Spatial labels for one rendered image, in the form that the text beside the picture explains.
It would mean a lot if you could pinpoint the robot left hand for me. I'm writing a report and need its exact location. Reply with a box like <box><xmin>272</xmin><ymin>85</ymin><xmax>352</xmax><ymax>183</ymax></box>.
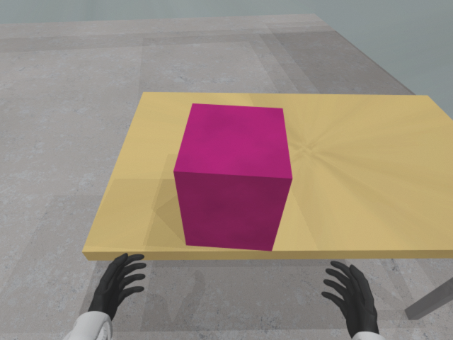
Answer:
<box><xmin>88</xmin><ymin>253</ymin><xmax>147</xmax><ymax>321</ymax></box>

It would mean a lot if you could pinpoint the robot right hand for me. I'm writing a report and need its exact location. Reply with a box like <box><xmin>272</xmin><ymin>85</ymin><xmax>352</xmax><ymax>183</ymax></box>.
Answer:
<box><xmin>321</xmin><ymin>261</ymin><xmax>379</xmax><ymax>339</ymax></box>

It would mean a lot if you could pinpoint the carton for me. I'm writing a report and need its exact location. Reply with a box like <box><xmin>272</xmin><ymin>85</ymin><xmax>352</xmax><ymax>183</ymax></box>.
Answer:
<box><xmin>173</xmin><ymin>103</ymin><xmax>292</xmax><ymax>251</ymax></box>

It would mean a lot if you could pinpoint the table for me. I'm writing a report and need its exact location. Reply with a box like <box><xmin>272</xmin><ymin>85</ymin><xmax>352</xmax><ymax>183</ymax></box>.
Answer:
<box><xmin>82</xmin><ymin>92</ymin><xmax>453</xmax><ymax>320</ymax></box>

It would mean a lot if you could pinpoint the robot left forearm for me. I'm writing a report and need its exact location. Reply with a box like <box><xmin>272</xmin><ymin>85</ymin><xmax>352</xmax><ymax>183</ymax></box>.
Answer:
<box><xmin>63</xmin><ymin>311</ymin><xmax>113</xmax><ymax>340</ymax></box>

